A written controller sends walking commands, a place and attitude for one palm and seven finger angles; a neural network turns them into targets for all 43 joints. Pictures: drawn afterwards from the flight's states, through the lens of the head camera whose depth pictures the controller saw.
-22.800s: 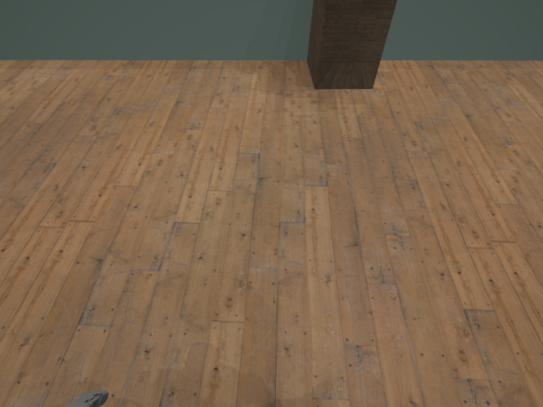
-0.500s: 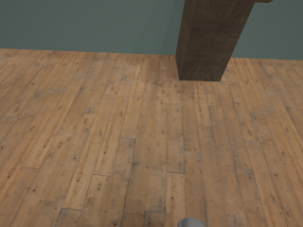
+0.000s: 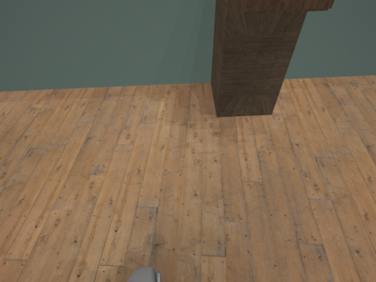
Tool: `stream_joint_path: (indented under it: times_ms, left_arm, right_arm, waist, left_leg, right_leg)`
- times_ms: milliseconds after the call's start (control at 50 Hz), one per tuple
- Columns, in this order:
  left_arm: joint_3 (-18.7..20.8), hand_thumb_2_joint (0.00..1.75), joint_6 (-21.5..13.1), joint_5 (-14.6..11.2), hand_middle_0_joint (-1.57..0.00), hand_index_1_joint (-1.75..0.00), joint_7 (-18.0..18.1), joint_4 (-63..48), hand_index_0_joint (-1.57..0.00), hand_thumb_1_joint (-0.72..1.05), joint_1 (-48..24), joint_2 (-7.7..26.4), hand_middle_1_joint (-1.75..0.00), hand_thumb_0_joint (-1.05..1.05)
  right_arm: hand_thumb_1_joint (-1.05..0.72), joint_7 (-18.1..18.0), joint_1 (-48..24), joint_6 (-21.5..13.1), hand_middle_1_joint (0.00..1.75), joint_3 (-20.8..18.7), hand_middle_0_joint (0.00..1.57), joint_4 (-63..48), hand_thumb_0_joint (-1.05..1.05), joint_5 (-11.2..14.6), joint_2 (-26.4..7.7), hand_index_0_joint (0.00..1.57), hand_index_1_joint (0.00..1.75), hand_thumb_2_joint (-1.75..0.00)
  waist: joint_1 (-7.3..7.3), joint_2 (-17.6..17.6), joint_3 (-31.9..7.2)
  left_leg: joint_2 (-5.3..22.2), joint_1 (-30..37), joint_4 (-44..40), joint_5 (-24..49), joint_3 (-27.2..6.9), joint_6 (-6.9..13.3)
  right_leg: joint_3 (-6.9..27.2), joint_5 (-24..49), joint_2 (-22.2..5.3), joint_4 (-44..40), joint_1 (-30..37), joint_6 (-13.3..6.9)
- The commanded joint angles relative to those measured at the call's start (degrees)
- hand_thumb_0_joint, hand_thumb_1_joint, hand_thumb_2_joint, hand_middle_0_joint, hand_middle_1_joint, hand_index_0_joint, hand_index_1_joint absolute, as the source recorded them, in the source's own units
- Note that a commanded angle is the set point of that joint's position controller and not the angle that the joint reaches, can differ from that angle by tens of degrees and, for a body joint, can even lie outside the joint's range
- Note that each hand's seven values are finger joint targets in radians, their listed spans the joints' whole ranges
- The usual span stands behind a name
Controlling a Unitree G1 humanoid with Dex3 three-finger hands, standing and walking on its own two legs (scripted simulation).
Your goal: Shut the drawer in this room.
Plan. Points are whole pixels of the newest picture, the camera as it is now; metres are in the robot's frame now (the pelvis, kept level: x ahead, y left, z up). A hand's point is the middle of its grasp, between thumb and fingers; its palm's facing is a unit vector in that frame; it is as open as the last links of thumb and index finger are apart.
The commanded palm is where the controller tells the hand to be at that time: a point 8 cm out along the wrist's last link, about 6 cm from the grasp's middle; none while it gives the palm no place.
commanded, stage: turn or walk to find it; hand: left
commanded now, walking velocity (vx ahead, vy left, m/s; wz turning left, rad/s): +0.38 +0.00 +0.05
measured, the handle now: out of the picture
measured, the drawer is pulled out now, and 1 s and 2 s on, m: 0.24 0.24 0.24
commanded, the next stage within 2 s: stand and wait in 0.22 s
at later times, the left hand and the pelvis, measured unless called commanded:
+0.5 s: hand (105, 272) +0.18 +0.23 -0.18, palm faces +0.08 -0.98 -0.17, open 7.4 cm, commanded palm none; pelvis +0.18 +0.06 +0.00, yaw +1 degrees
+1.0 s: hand (127, 240) +0.25 +0.19 -0.17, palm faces +0.04 -0.99 -0.16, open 7.3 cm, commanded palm none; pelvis +0.29 +0.03 +0.00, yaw -3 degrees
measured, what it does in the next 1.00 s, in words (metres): walks ahead: left foot, then right foot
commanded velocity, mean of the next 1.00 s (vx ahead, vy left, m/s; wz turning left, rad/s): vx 0.15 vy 0.00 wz -0.15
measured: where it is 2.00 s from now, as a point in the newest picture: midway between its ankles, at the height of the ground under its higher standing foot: (192, 250)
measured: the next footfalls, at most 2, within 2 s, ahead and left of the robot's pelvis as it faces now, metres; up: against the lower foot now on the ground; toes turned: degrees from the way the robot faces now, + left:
left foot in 0.30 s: +0.25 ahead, +0.15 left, +0.00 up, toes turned +12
right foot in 0.68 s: +0.30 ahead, -0.07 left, +0.00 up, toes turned -8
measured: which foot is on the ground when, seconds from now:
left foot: up 0.00-0.28, down 0.30-0.70, up 0.72-1.00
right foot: down 0.00-0.30, up 0.32-0.66, down 0.68-1.00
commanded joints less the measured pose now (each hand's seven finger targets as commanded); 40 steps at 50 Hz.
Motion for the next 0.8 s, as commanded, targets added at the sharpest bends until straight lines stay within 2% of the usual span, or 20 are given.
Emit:
stream_joint_path:
  times_ms: [0, 180, 220, 240, 260, 280, 300, 320, 360, 420, 500, 580, 620, 640, 660, 680, 700, 720, 740, 780]
  left_arm:
    - [0.1, 0.9, -0.9, 0.5, -0.2, -0.3, -0.2, 0.6, -0.2, 0.9, 5.6, 6.2, -0.3, 0.0]
    - [0.0, 0.9, -0.2, 0.6, -0.2, -0.3, -0.1, 3.7, -0.2, 0.9, 11.0, 8.9, -0.3, 0.0]
    - [0.2, 0.9, 0.1, 0.4, -0.2, -0.3, -0.1, 3.8, -0.2, 0.9, 9.4, 9.7, -0.3, 0.0]
    - [0.0, 0.9, 0.2, 0.1, -0.2, -0.3, 0.0, 3.6, -0.2, 0.9, 9.2, 9.1, -0.3, 0.0]
    - [-0.4, 0.9, 0.4, -0.4, -0.2, -0.3, -0.4, 3.0, -0.2, 0.9, 12.1, 6.3, -0.3, 0.0]
    - [-1.5, 0.9, 0.1, -0.7, -0.2, -0.3, -0.7, 1.6, -0.2, 0.9, 11.0, 4.6, -0.3, 0.0]
    - [-1.4, 0.9, 0.6, -0.5, -0.2, -0.3, 0.0, 1.5, -0.2, 0.9, 9.2, 4.5, -0.3, 0.0]
    - [-1.3, 0.9, 0.9, -0.6, -0.2, -0.3, 0.1, 1.6, -0.2, 0.9, 7.0, 3.9, -0.3, 0.0]
    - [-1.2, 0.9, 1.8, 0.0, -0.2, -0.3, -0.3, 2.7, -0.2, 0.9, 6.4, 2.9, -0.3, 0.0]
    - [-1.6, 0.9, 3.6, 0.1, -0.2, -0.3, -0.1, 4.1, -0.2, 0.9, 10.5, 0.3, -0.3, 0.0]
    - [-1.9, 0.9, 4.6, 0.2, -0.2, -0.3, 0.3, 2.8, -0.2, 0.9, 8.2, -0.3, -0.3, 0.0]
    - [-1.7, 0.9, 4.3, 0.6, -0.2, -0.3, -0.4, 1.5, -0.2, 0.9, 4.9, 1.4, -0.3, 0.0]
    - [-1.4, 0.9, 3.8, 0.8, -0.2, -0.3, -0.8, 2.3, -0.2, 0.9, 7.9, 2.3, -0.3, 0.0]
    - [-1.1, 0.9, 3.2, 0.9, -0.2, -0.3, -0.7, 3.0, -0.2, 0.9, 10.4, 4.1, -0.3, 0.0]
    - [-0.4, 0.9, 2.5, 1.2, -0.2, -0.3, -0.4, 3.7, -0.2, 0.9, 12.7, 7.9, -0.3, 0.0]
    - [0.8, 0.9, 2.5, 0.6, -0.2, -0.3, 0.0, 4.0, -0.2, 0.9, 16.2, 12.1, -0.3, 0.0]
    - [0.7, 0.9, 2.1, 0.2, -0.2, -0.3, 0.3, 3.8, -0.2, 0.9, 16.3, 11.4, -0.3, 0.0]
    - [0.4, 0.9, 2.1, 0.2, -0.2, -0.3, 0.5, 3.6, -0.2, 0.9, 13.7, 9.1, -0.3, 0.0]
    - [0.0, 0.9, 1.9, 0.2, -0.2, -0.3, 0.7, 2.7, -0.2, 0.9, 10.9, 7.5, -0.3, 0.0]
    - [-0.4, 0.9, 1.4, 0.2, -0.2, -0.3, 0.7, 1.6, -0.2, 0.9, 8.0, 5.7, -0.3, 0.0]
  right_arm:
    - [-0.9, 0.9, -0.2, -0.1, 0.3, -0.4, 0.2, -3.8, 0.0, -0.1, -0.8, 0.2, 0.3, -0.9]
    - [-0.9, 1.7, -12.9, -1.5, 0.3, 0.4, 0.2, -9.0, 0.0, 0.1, -2.7, 0.2, 0.3, -0.9]
    - [-0.9, 1.0, -7.0, -2.0, 0.3, 0.3, 0.2, -7.0, 0.0, -0.2, -4.0, 0.2, 0.3, -0.9]
    - [-0.9, 0.5, 0.9, -2.5, 0.3, -0.1, 0.2, -4.5, 0.0, -0.6, -6.2, 0.2, 0.3, -0.9]
    - [-0.9, -0.3, 8.9, -3.1, 0.3, -1.4, 0.2, -2.6, 0.0, -1.1, -12.2, 0.2, 0.3, -0.9]
    - [-0.9, -1.0, 12.9, -2.4, 0.3, -2.1, 0.2, -1.6, 0.0, -0.2, -16.3, 0.2, 0.3, -0.9]
    - [-0.9, -1.6, 10.8, -2.3, 0.3, -1.5, 0.2, -1.2, 0.0, 0.3, -14.8, 0.2, 0.3, -0.9]
    - [-0.9, -1.9, 6.4, -2.4, 0.3, -1.1, 0.2, -2.4, 0.0, 0.4, -12.8, 0.2, 0.3, -0.9]
    - [-0.9, -1.9, 0.8, -2.8, 0.3, 0.5, 0.2, -3.0, 0.0, 0.4, -7.3, 0.2, 0.3, -0.9]
    - [-0.9, -2.0, -1.7, -3.1, 0.3, 1.1, 0.2, -2.5, 0.0, 0.6, -5.6, 0.2, 0.3, -0.9]
    - [-0.9, -2.1, -1.8, -2.5, 0.3, 0.8, 0.2, -2.2, 0.0, 0.4, -4.9, 0.2, 0.3, -0.9]
    - [-0.9, -1.7, 0.0, -1.3, 0.3, -0.3, 0.2, -0.7, 0.0, 0.1, -6.3, 0.2, 0.3, -0.9]
    - [-0.9, -1.5, -0.6, -0.9, 0.3, -0.2, 0.2, -0.5, 0.0, 0.0, -6.0, 0.2, 0.3, -0.9]
    - [-0.9, -1.3, -0.6, -0.9, 0.3, 0.0, 0.2, -0.7, 0.0, 0.2, -4.7, 0.2, 0.3, -0.9]
    - [-0.9, -1.0, -0.4, -1.1, 0.3, 0.6, 0.2, -1.6, 0.0, 0.6, -1.9, 0.2, 0.3, -0.9]
    - [-0.9, -0.7, -3.4, -0.5, 0.3, 0.7, 0.2, -3.8, 0.0, 0.5, -2.2, 0.2, 0.3, -0.9]
    - [-0.9, -0.5, -5.8, -0.3, 0.3, 0.2, 0.2, -4.6, 0.0, 0.1, -4.7, 0.2, 0.3, -0.9]
    - [-0.9, -0.4, -6.9, -0.6, 0.3, -0.1, 0.2, -4.2, 0.0, 0.2, -4.4, 0.2, 0.3, -0.9]
    - [-0.9, -0.3, -5.4, -0.6, 0.3, 0.0, 0.2, -3.5, 0.0, 0.3, -3.9, 0.2, 0.3, -0.9]
    - [-0.9, -0.4, -2.0, -0.4, 0.3, 0.5, 0.2, -1.7, 0.0, 0.2, -1.7, 0.2, 0.3, -0.9]
  waist:
    - [0.52, -7.9, 2.3]
    - [3.4, -6.2, 3.8]
    - [-0.3, -4.3, 1.1]
    - [-3.4, -1.2, -4.2]
    - [-5.39, 9.6, -12.8]
    - [-5.81, 16.3, -14.5]
    - [-4.9, 12.1, -14.5]
    - [-3.57, 10.1, -9.6]
    - [-0.38, 5.5, -3.6]
    - [2.51, 4.2, -4.5]
    - [2.78, 4.7, -3.5]
    - [1.73, 6.8, 0.1]
    - [3.73, 4.0, 0.3]
    - [4.99, -0.2, 0.3]
    - [5.74, -11.6, 0.7]
    - [7.95, -23.1, 2.5]
    - [8.2, -21.1, 4.6]
    - [6.52, -14.1, 6.9]
    - [4.52, -8.8, 6.2]
    - [2.16, -6.0, 2.6]
  left_leg:
    - [2.3, -4.0, -7.6, 4.8, -0.3, -1.1]
    - [-0.4, 2.4, -28.0, 2.2, 3.1, 1.3]
    - [-3.3, 12.8, -33.7, 2.3, 5.7, 1.9]
    - [-3.5, 24.9, -38.4, 7.0, 5.2, 2.7]
    - [8.5, 40.9, -39.1, 19.1, -9.1, 6.9]
    - [18.6, 46.4, -41.5, 36.4, -20.9, 12.8]
    - [19.6, 42.7, -43.0, 38.1, -19.4, 13.9]
    - [18.8, 36.1, -44.0, 36.3, -16.4, 14.0]
    - [13.6, 25.6, -46.7, 34.9, -8.1, 11.2]
    - [9.7, 19.7, -48.3, 34.6, -1.6, 9.8]
    - [8.3, 16.9, -48.4, 30.9, -0.5, 9.6]
    - [8.9, 15.0, -49.4, 5.4, -4.3, 9.6]
    - [6.8, 12.4, -45.4, -5.7, -3.3, 7.0]
    - [3.9, 9.1, -40.0, -10.5, -1.0, 4.7]
    - [-1.9, 0.4, -28.9, -14.7, 4.4, 1.8]
    - [-4.8, -6.1, -15.8, -20.8, 5.9, 0.7]
    - [-2.7, -7.4, -9.4, -17.2, -0.5, 1.5]
    - [-1.9, -8.3, -5.7, -12.8, -1.0, 1.4]
    - [-0.8, -7.0, -6.2, -9.8, -1.8, 1.0]
    - [-0.8, -0.5, -9.8, -6.2, 0.2, -0.4]
  right_leg:
    - [10.0, 4.4, -15.1, -17.6, 0.0, -4.3]
    - [9.8, 13.6, -16.9, -13.6, 9.1, -4.6]
    - [6.2, 23.1, -14.7, -4.5, 7.9, -3.1]
    - [2.9, 27.0, -11.2, 7.5, 5.0, -0.7]
    - [0.0, 11.5, -5.0, 23.2, -6.8, 2.8]
    - [2.2, -20.3, -0.3, 37.5, -17.5, 4.0]
    - [7.6, -21.4, -1.7, 43.0, -19.5, 3.7]
    - [9.0, -18.2, -3.7, 44.9, -21.0, 4.0]
    - [9.7, -13.2, -5.9, 40.7, -17.3, 4.8]
    - [8.5, -8.4, -5.4, 33.1, -10.7, 5.7]
    - [7.4, -4.1, -4.5, 21.4, -6.1, 6.2]
    - [4.5, -5.3, -2.9, 12.5, -3.7, 5.4]
    - [3.0, -1.4, -2.0, 3.8, 2.6, 5.0]
    - [5.7, -2.0, -3.7, -1.4, 7.2, 4.2]
    - [18.4, -8.0, -12.9, -8.2, 12.2, 0.6]
    - [33.4, -16.3, -22.0, -18.1, 11.2, -5.0]
    - [36.1, -19.1, -22.6, -20.3, 7.6, -6.9]
    - [33.6, -14.2, -21.6, -19.4, 6.3, -7.9]
    - [27.9, -6.1, -19.5, -17.3, 5.5, -7.5]
    - [18.2, 13.1, -15.4, -13.8, 4.2, -5.7]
